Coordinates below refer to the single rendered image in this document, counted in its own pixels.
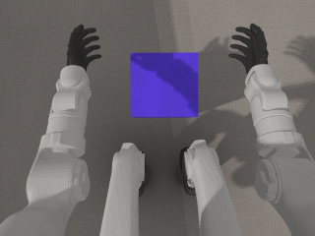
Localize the robot left hand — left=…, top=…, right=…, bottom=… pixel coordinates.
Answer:
left=67, top=25, right=101, bottom=71

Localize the carton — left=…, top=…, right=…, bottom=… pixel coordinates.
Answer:
left=130, top=52, right=199, bottom=118

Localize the right robot foot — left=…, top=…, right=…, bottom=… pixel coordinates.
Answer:
left=179, top=147, right=196, bottom=196

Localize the robot left upper arm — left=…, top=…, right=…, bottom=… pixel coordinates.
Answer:
left=0, top=157, right=91, bottom=236

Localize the left robot forearm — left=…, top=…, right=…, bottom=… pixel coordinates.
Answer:
left=26, top=65, right=92, bottom=201

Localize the right robot forearm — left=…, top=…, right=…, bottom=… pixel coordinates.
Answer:
left=244, top=64, right=315, bottom=164

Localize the left robot foot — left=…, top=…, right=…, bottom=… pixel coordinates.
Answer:
left=138, top=149, right=146, bottom=198

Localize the robot right hand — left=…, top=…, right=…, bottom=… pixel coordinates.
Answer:
left=228, top=23, right=269, bottom=74

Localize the robot right upper arm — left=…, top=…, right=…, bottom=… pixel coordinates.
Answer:
left=254, top=157, right=315, bottom=236

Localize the robot foot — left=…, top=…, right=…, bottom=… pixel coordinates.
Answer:
left=179, top=147, right=196, bottom=196
left=138, top=149, right=146, bottom=198

